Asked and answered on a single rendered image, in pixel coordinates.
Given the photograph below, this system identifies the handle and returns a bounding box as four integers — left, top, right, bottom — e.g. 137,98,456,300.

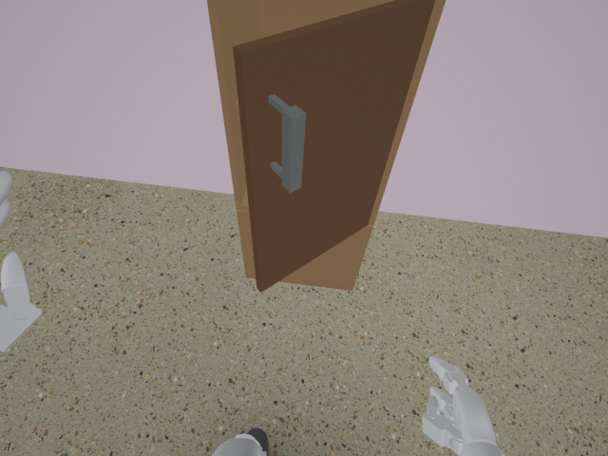
269,94,306,193

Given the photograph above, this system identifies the robot left shin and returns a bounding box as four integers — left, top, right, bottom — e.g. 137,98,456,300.
235,434,260,446

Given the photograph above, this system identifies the robot right hand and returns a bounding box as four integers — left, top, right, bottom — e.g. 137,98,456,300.
422,355,496,456

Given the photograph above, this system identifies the robot left hand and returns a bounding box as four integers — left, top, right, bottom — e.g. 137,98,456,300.
0,170,42,352

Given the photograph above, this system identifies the robot left foot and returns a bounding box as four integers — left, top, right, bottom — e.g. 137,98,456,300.
247,428,269,456

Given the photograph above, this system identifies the cupboard door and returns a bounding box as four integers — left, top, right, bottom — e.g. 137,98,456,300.
233,0,435,293

